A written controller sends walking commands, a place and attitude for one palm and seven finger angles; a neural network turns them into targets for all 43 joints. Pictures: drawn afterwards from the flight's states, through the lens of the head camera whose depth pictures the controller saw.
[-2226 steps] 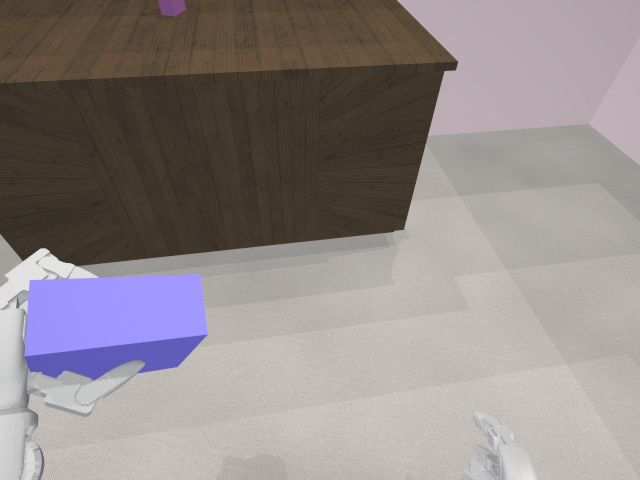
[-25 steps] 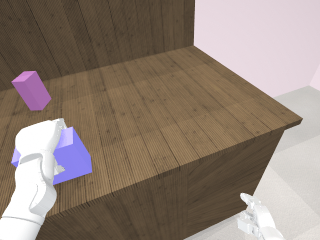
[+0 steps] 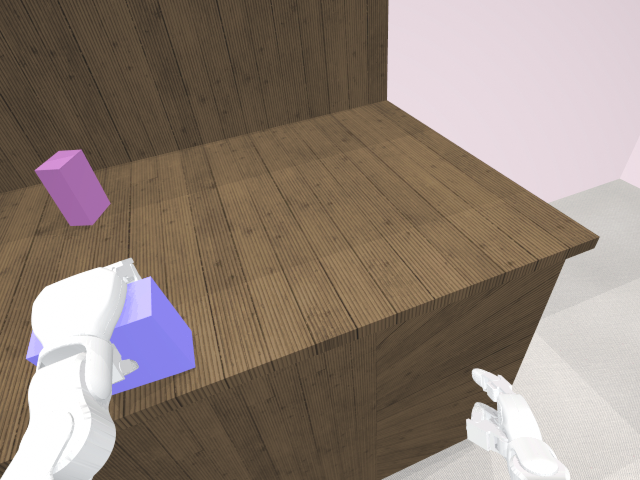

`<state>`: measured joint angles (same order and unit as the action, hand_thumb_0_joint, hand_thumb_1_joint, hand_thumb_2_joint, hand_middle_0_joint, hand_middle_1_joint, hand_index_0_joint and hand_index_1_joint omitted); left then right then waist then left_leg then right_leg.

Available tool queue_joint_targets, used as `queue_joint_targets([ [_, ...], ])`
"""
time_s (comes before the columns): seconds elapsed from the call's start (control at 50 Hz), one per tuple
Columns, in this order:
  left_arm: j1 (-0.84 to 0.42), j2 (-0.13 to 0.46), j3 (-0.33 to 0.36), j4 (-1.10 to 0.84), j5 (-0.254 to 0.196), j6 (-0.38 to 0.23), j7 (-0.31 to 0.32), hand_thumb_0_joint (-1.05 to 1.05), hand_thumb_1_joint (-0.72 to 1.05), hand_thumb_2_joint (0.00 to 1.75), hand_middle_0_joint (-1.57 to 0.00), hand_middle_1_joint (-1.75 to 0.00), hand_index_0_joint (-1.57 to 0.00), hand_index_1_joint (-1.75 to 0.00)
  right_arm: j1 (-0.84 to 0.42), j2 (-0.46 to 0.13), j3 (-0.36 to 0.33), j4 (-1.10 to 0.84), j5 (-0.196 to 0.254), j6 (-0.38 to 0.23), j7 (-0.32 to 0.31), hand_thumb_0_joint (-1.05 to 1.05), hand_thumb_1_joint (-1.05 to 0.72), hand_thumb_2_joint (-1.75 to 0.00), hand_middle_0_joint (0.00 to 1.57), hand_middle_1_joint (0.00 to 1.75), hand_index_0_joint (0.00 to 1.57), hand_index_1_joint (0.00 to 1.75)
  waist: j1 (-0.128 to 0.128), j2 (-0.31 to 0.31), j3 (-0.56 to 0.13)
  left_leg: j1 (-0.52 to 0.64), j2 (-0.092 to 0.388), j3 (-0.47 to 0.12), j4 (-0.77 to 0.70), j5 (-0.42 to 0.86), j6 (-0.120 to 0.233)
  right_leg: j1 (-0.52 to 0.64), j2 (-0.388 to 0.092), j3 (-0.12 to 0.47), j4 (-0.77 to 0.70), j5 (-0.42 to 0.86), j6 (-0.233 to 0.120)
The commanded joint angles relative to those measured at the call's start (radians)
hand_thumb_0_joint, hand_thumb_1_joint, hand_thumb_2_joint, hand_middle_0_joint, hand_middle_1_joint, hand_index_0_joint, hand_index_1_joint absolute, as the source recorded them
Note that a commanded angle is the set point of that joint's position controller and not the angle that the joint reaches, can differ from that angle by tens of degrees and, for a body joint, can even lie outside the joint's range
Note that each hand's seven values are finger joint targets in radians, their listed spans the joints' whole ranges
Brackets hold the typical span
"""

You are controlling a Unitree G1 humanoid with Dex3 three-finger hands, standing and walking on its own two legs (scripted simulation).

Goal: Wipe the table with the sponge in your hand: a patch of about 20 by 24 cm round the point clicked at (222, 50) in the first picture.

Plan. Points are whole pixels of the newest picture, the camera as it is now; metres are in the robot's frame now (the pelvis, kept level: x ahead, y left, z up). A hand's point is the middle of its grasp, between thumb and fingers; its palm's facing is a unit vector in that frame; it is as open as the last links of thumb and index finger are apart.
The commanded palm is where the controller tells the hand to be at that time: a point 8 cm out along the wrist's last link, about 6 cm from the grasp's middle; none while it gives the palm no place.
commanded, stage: lift the sponge slowly off the table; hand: left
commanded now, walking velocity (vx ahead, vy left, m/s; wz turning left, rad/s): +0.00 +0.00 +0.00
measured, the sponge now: (130, 351) +0.23 +0.29 +0.08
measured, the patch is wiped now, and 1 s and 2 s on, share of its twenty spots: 1.00 1.00 1.00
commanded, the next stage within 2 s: none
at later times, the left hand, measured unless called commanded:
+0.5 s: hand (112, 330) +0.22 +0.28 +0.14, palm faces +0.14 -0.08 -0.99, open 10.0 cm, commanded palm +0.18 +0.27 +0.20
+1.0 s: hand (108, 316) +0.22 +0.28 +0.16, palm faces +0.19 -0.11 -0.97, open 10.0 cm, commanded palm +0.18 +0.27 +0.23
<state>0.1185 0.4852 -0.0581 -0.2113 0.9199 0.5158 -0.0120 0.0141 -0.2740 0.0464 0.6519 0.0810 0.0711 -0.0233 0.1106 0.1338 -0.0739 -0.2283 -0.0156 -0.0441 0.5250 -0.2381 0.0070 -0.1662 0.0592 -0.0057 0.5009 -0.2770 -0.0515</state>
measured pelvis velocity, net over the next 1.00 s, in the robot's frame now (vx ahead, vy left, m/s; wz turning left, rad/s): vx -0.01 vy -0.01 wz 0.00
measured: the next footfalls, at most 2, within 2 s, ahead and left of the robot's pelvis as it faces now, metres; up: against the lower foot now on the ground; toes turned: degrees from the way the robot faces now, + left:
none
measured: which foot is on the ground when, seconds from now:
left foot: down 0.00-1.00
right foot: down 0.00-1.00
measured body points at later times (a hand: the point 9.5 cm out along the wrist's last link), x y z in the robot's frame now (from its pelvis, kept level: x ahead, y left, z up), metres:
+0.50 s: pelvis -0.01 -0.01 +0.00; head -0.05 -0.06 +0.44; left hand +0.21 +0.28 +0.19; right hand +0.25 -0.21 -0.07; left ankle +0.03 +0.12 -0.74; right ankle +0.00 -0.09 -0.74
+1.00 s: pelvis -0.01 -0.01 +0.00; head -0.06 -0.06 +0.45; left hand +0.21 +0.28 +0.21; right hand +0.26 -0.20 -0.05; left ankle +0.03 +0.12 -0.74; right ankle +0.00 -0.09 -0.74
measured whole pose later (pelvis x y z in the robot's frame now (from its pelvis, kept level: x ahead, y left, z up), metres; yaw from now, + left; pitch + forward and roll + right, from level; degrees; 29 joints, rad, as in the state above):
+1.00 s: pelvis -0.01 -0.01 +0.00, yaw +0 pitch -5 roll +0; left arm 0.03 0.53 -0.05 -0.24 0.83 0.50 -0.07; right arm -0.01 -0.27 0.06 0.67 0.06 0.01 -0.07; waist 0.14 0.13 -0.04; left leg -0.19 -0.01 -0.05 0.48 -0.20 -0.01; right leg -0.13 0.07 -0.01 0.47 -0.25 -0.07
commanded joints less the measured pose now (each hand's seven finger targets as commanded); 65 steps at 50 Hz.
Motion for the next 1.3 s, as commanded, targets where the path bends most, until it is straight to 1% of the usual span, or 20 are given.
queue_joint_targets([
  [0.0, 0.003, 0.08, 0.045, -0.097, -0.065, 0.017, -0.018, 0.0, 0.1, 1.3, -1.2, -1.6, -1.2, -1.6, -0.263, -0.086, -0.029, -0.187, -0.004, -0.06, 0.001, 0.0, -0.9, -0.9, 0.2, 0.3, 0.2, 0.3, 0.012, -0.163, -0.033, 0.039, -0.013, -0.016, -0.051, 0.119, 0.04, -0.036, -0.008, 0.059, -0.111, 0.144, -0.006],
  [0.12, -0.109, 0.124, 0.064, -0.086, -0.05, 0.015, -0.004, 0.0, 0.1, 1.3, -1.2, -1.6, -1.2, -1.6, -0.258, -0.091, -0.028, -0.176, -0.008, -0.067, -0.02, 0.0, -0.9, -0.9, 0.2, 0.3, 0.2, 0.3, 0.006, -0.166, -0.024, 0.045, -0.015, -0.018, -0.059, 0.081, 0.041, -0.057, -0.007, 0.067, -0.127, 0.074, -0.007],
  [0.26, -0.175, 0.2, 0.104, -0.144, -0.034, 0.001, -0.014, 0.0, 0.1, 1.3, -1.2, -1.6, -1.2, -1.6, -0.265, -0.095, -0.027, -0.178, -0.015, -0.081, -0.028, 0.0, -0.9, -0.9, 0.2, 0.3, 0.2, 0.3, 0.016, -0.083, -0.067, 0.072, -0.02, -0.025, -0.066, 0.096, 0.038, -0.031, -0.008, 0.087, -0.125, 0.079, -0.018],
  [0.32, -0.175, 0.159, 0.078, -0.121, -0.038, -0.006, -0.017, 0.0, 0.1, 1.3, -1.2, -1.6, -1.2, -1.6, -0.26, -0.087, -0.025, -0.175, -0.015, -0.09, -0.029, 0.0, -0.9, -0.9, 0.2, 0.3, 0.2, 0.3, 0.015, -0.125, -0.054, 0.067, -0.021, -0.024, -0.061, 0.11, 0.041, -0.036, -0.009, 0.073, -0.127, 0.094, -0.014],
  [0.36, -0.221, 0.208, 0.105, -0.162, -0.036, -0.013, -0.016, 0.0, 0.1, 1.3, -1.2, -1.6, -1.2, -1.6, -0.266, -0.09, -0.028, -0.178, -0.017, -0.095, -0.031, 0.0, -0.9, -0.9, 0.2, 0.3, 0.2, 0.3, 0.016, -0.097, -0.073, 0.083, -0.02, -0.027, -0.069, 0.103, 0.04, -0.029, -0.008, 0.089, -0.131, 0.081, -0.018],
  [0.62, -0.299, 0.215, 0.115, -0.181, -0.043, -0.025, -0.002, 0.0, 0.1, 1.3, -1.2, -1.6, -1.2, -1.6, -0.275, -0.081, -0.021, -0.163, -0.021, -0.117, -0.038, 0.0, -0.9, -0.9, 0.2, 0.3, 0.2, 0.3, 0.019, -0.096, -0.073, 0.094, -0.024, -0.023, -0.077, 0.126, 0.037, -0.02, -0.013, 0.085, -0.146, 0.09, -0.018],
  [0.66, -0.353, 0.29, 0.163, -0.198, -0.035, -0.026, 0.002, 0.0, 0.1, 1.3, -1.2, -1.6, -1.2, -1.6, -0.28, -0.09, -0.024, -0.16, -0.023, -0.119, -0.046, 0.0, -0.9, -0.9, 0.2, 0.3, 0.2, 0.3, 0.022, -0.054, -0.079, 0.107, -0.025, -0.027, -0.08, 0.111, 0.036, -0.025, -0.012, 0.115, -0.154, 0.065, -0.026],
  [0.74, -0.353, 0.252, 0.136, -0.203, -0.042, -0.027, -0.004, 0.0, 0.1, 1.3, -1.2, -1.6, -1.2, -1.6, -0.282, -0.081, -0.02, -0.159, -0.023, -0.122, -0.044, 0.0, -0.9, -0.9, 0.2, 0.3, 0.2, 0.3, 0.025, -0.073, -0.116, 0.115, -0.03, -0.021, -0.073, 0.154, 0.036, 0.005, -0.017, 0.093, -0.145, 0.127, -0.021],
  [0.76, -0.386, 0.29, 0.158, -0.225, -0.037, -0.027, -0.005, 0.0, 0.1, 1.3, -1.2, -1.6, -1.2, -1.6, -0.287, -0.086, -0.021, -0.163, -0.022, -0.125, -0.049, 0.0, -0.9, -0.9, 0.2, 0.3, 0.2, 0.3, 0.023, -0.032, -0.116, 0.125, -0.028, -0.026, -0.082, 0.139, 0.034, -0.001, -0.014, 0.115, -0.151, 0.096, -0.028],
  [0.82, -0.373, 0.267, 0.147, -0.199, -0.039, -0.027, -0.007, 0.0, 0.1, 1.3, -1.2, -1.6, -1.2, -1.6, -0.284, -0.081, -0.019, -0.158, -0.023, -0.127, -0.047, 0.0, -0.9, -0.9, 0.2, 0.3, 0.2, 0.3, 0.027, -0.057, -0.11, 0.115, -0.028, -0.024, -0.08, 0.157, 0.034, 0.005, -0.016, 0.095, -0.147, 0.121, -0.025],
  [0.86, -0.392, 0.31, 0.177, -0.244, -0.04, -0.027, -0.007, 0.0, 0.1, 1.3, -1.2, -1.6, -1.2, -1.6, -0.294, -0.085, -0.019, -0.166, -0.024, -0.126, -0.048, 0.0, -0.9, -0.9, 0.2, 0.3, 0.2, 0.3, 0.032, -0.017, -0.122, 0.126, -0.027, -0.03, -0.089, 0.153, 0.032, 0.012, -0.014, 0.115, -0.147, 0.113, -0.032],
  [0.9, -0.374, 0.282, 0.166, -0.209, -0.048, -0.024, -0.008, 0.0, 0.1, 1.3, -1.2, -1.6, -1.2, -1.6, -0.289, -0.078, -0.017, -0.163, -0.021, -0.125, -0.047, 0.0, -0.9, -0.9, 0.2, 0.3, 0.2, 0.3, 0.031, -0.066, -0.11, 0.111, -0.026, -0.028, -0.09, 0.153, 0.031, 0.009, -0.015, 0.094, -0.147, 0.107, -0.026],
  [0.96, -0.371, 0.312, 0.192, -0.281, -0.052, -0.025, -0.01, 0.0, 0.1, 1.3, -1.2, -1.6, -1.2, -1.6, -0.303, -0.082, -0.02, -0.174, -0.022, -0.123, -0.043, 0.0, -0.9, -0.9, 0.2, 0.3, 0.2, 0.3, 0.041, -0.015, -0.147, 0.125, -0.026, -0.031, -0.091, 0.171, 0.03, 0.031, -0.014, 0.112, -0.138, 0.135, -0.034],
  [0.98, -0.361, 0.273, 0.163, -0.279, -0.062, -0.021, -0.012, 0.0, 0.1, 1.3, -1.2, -1.6, -1.2, -1.6, -0.305, -0.072, -0.015, -0.182, -0.02, -0.123, -0.042, 0.0, -0.9, -0.9, 0.2, 0.3, 0.2, 0.3, 0.04, -0.033, -0.14, 0.117, -0.027, -0.026, -0.088, 0.173, 0.031, 0.03, -0.019, 0.095, -0.137, 0.134, -0.029],
  [1.04, -0.364, 0.306, 0.196, -0.25, -0.071, -0.01, -0.013, 0.0, 0.1, 1.3, -1.2, -1.6, -1.2, -1.6, -0.3, -0.083, -0.016, -0.168, -0.018, -0.111, -0.043, 0.0, -0.9, -0.9, 0.2, 0.3, 0.2, 0.3, 0.03, -0.088, -0.118, 0.109, -0.023, -0.024, -0.084, 0.165, 0.029, 0.012, -0.019, 0.102, -0.145, 0.14, -0.022],
  [1.06, -0.378, 0.329, 0.212, -0.27, -0.07, -0.007, -0.014, 0.0, 0.1, 1.3, -1.2, -1.6, -1.2, -1.6, -0.305, -0.087, -0.015, -0.174, -0.017, -0.112, -0.047, 0.0, -0.9, -0.9, 0.2, 0.3, 0.2, 0.3, 0.034, -0.049, -0.113, 0.114, -0.022, -0.029, -0.094, 0.148, 0.028, 0.006, -0.015, 0.121, -0.151, 0.107, -0.029],
  [1.08, -0.393, 0.281, 0.171, -0.265, -0.079, -0.006, -0.017, 0.0, 0.1, 1.3, -1.2, -1.6, -1.2, -1.6, -0.311, -0.075, -0.01, -0.185, -0.015, -0.115, -0.048, 0.0, -0.9, -0.9, 0.2, 0.3, 0.2, 0.3, 0.033, -0.056, -0.109, 0.104, -0.023, -0.025, -0.089, 0.147, 0.028, 0.005, -0.021, 0.1, -0.147, 0.108, -0.026],
  [1.2, -0.46, 0.304, 0.172, -0.209, -0.079, -0.002, -0.029, 0.0, 0.1, 1.3, -1.2, -1.6, -1.2, -1.6, -0.306, -0.079, -0.009, -0.169, -0.01, -0.119, -0.06, 0.0, -0.9, -0.9, 0.2, 0.3, 0.2, 0.3, 0.022, -0.06, -0.079, 0.102, -0.022, -0.029, -0.094, 0.106, 0.026, -0.031, -0.021, 0.103, -0.164, 0.044, -0.023],
  [1.26, -0.488, 0.32, 0.172, -0.276, -0.075, -0.011, -0.036, 0.0, 0.1, 1.3, -1.2, -1.6, -1.2, -1.6, -0.316, -0.079, -0.011, -0.183, -0.011, -0.129, -0.063, 0.0, -0.9, -0.9, 0.2, 0.3, 0.2, 0.3, 0.03, 0.007, -0.12, 0.122, -0.023, -0.034, -0.101, 0.105, 0.025, -0.01, -0.022, 0.117, -0.155, 0.048, -0.033],
  [1.28, -0.499, 0.309, 0.166, -0.276, -0.076, -0.012, -0.035, 0.0, 0.1, 1.3, -1.2, -1.6, -1.2, -1.6, -0.316, -0.073, -0.01, -0.186, -0.011, -0.133, -0.063, 0.0, -0.9, -0.9, 0.2, 0.3, 0.2, 0.3, 0.036, -0.018, -0.135, 0.117, -0.026, -0.036, -0.096, 0.119, 0.025, 0.001, -0.023, 0.103, -0.147, 0.06, -0.032],
])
